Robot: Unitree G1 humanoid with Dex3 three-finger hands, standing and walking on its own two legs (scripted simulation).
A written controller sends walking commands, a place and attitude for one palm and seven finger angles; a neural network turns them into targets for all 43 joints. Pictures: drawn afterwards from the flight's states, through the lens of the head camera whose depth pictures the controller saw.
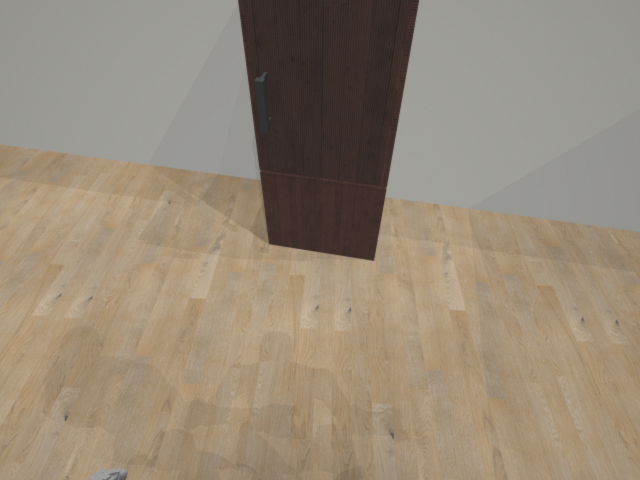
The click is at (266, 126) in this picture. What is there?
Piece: cupboard door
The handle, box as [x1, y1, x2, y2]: [254, 72, 271, 132]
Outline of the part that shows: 264,72 260,77 257,77 255,79 254,83 260,131 267,132 269,129 271,117 268,116 264,79 267,75 267,72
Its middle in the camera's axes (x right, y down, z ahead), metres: -0.17 -0.40 +1.15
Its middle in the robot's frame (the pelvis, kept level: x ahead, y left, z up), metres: +1.12 +0.22 -0.08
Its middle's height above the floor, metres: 0.69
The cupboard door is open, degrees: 0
